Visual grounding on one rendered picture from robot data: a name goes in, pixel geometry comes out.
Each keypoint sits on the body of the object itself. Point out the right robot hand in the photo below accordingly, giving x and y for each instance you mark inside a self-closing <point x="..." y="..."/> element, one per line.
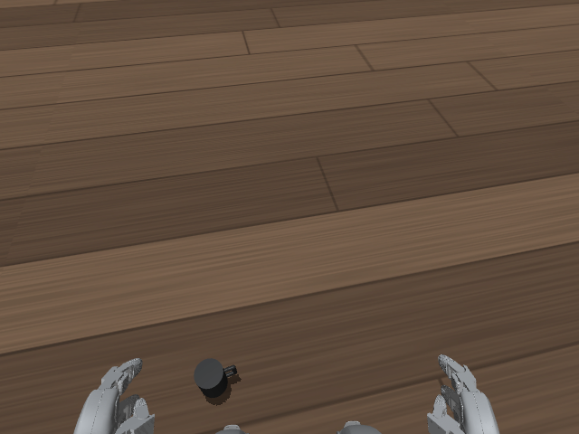
<point x="472" y="410"/>

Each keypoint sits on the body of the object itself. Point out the left robot hand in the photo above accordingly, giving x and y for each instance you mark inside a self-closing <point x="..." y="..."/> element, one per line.
<point x="102" y="413"/>

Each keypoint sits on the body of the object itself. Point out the mug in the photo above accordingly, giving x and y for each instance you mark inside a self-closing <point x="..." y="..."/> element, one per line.
<point x="211" y="377"/>

